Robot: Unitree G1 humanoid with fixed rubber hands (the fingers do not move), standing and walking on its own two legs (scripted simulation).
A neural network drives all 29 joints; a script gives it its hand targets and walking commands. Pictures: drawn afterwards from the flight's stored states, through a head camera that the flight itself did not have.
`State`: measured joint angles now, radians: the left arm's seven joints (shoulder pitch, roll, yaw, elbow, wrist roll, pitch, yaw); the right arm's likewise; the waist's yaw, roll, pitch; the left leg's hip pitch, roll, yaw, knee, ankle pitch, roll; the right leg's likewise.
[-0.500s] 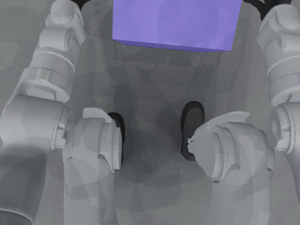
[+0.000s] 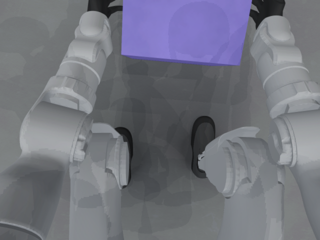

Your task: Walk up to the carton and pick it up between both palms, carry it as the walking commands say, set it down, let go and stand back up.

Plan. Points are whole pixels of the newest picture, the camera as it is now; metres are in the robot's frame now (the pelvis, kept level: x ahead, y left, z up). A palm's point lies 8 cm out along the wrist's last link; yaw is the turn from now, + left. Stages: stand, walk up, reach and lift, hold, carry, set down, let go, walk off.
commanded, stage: reach and lift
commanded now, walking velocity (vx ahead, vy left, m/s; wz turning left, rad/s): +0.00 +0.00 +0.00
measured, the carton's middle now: (179, 26) +0.51 -0.04 -0.27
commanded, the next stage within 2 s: none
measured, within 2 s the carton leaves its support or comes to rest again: leaves its support in 0.66 s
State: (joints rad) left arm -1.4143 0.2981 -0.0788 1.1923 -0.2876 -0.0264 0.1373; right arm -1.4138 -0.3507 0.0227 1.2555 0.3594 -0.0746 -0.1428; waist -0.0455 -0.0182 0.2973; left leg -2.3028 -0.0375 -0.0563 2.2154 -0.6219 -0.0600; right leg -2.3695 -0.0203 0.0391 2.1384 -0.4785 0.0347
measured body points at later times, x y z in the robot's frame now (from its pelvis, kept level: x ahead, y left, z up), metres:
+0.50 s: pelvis +0.00 +0.00 -0.02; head +0.36 +0.00 +0.25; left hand +0.54 +0.12 -0.21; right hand +0.53 -0.20 -0.19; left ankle +0.10 +0.13 -0.33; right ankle +0.13 -0.13 -0.33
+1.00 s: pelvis -0.03 +0.00 +0.00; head +0.33 +0.00 +0.25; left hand +0.53 +0.13 -0.17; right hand +0.53 -0.19 -0.15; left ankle +0.10 +0.13 -0.33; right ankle +0.13 -0.14 -0.33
